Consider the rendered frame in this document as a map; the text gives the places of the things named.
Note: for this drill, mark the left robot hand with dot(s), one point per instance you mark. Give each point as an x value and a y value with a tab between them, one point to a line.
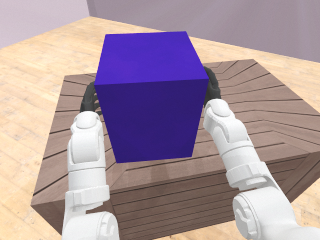
88	101

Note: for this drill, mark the left robot forearm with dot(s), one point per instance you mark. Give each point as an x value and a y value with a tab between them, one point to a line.
86	166

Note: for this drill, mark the right robot hand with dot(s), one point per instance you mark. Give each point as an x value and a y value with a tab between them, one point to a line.
213	91

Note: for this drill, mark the right robot upper arm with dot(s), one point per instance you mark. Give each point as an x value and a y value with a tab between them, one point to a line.
265	214

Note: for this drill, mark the left robot upper arm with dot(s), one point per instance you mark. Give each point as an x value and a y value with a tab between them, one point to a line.
92	226

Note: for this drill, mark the carton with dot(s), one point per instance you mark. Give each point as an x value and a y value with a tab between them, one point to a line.
151	89

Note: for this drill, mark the right robot forearm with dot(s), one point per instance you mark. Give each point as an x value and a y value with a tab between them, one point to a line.
244	168

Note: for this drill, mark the pedestal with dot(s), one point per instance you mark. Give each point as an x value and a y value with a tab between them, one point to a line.
159	198

